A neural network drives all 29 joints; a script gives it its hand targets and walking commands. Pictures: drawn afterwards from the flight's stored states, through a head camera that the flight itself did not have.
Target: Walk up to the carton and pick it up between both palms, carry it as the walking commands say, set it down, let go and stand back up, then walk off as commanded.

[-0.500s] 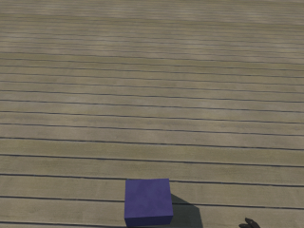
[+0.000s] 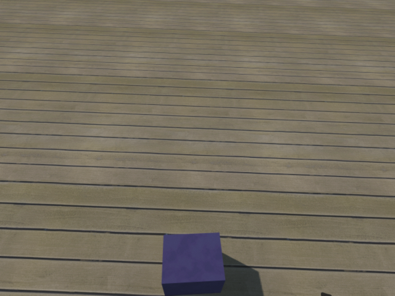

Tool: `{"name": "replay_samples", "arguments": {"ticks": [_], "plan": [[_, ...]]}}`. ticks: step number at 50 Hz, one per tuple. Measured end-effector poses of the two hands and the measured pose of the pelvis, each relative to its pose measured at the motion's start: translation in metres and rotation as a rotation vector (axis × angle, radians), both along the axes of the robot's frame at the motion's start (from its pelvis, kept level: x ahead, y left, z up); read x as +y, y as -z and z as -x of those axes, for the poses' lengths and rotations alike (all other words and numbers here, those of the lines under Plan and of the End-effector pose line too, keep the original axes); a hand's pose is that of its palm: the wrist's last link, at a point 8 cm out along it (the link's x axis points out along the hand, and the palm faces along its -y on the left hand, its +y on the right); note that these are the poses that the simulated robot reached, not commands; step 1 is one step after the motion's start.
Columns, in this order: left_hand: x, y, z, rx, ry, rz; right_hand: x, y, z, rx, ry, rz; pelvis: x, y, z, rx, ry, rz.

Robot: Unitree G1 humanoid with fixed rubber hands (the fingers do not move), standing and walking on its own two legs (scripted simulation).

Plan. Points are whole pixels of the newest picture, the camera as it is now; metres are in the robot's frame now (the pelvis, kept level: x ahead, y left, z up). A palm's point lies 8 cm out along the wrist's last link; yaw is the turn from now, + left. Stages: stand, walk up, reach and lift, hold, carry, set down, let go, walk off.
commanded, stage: stand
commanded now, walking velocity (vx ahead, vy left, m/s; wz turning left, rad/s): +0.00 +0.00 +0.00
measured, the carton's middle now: (192, 264) +0.41 +0.02 -0.67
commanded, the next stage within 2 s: walk off in 0.70 s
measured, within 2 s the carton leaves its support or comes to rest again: neither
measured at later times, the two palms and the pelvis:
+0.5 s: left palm out of the picture +0.04 +0.29 -0.12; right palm out of the picture +0.08 -0.29 -0.11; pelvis -0.01 +0.00 +0.00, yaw +0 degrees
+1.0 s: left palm out of the picture +0.02 +0.29 -0.13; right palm out of the picture +0.06 -0.27 -0.12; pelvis -0.01 +0.01 +0.00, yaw +0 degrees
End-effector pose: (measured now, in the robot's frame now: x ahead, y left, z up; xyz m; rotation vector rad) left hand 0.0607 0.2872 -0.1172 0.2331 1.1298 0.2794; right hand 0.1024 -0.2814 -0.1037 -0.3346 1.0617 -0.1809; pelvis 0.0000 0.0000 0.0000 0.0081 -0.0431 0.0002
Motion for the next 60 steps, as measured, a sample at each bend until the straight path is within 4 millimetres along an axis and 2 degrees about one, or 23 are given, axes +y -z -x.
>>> {"name": "replay_samples", "arguments": {"ticks": [30,46,51,56,58,60], "plan": [[0.007,0.005,0.030,0.053,-0.015,0.003,-0.006,0.003,0.030,0.053,0.021,0.014,0.002,0.000,0.014,-0.017,0.000,0.003],[0.009,0.005,0.032,0.058,-0.017,0.008,-0.004,0.005,0.036,0.073,0.028,0.012,0.004,-0.001,0.016,-0.015,0.000,0.005],[0.007,0.011,0.039,0.092,-0.031,0.040,0.012,0.013,0.045,0.151,0.043,-0.020,0.013,-0.001,0.010,-0.006,-0.004,0.005],[0.030,0.019,0.054,0.171,-0.067,0.045,0.044,0.019,0.036,0.179,0.028,-0.036,0.038,0.002,-0.006,0.019,-0.020,0.005],[0.040,0.018,0.052,0.190,-0.073,0.044,0.058,0.019,0.035,0.189,0.034,-0.047,0.048,0.000,-0.016,0.015,-0.020,0.013],[0.046,0.015,0.040,0.186,-0.070,0.047,0.071,0.020,0.040,0.220,0.048,-0.068,0.054,-0.004,-0.028,0.009,-0.019,0.022]]}}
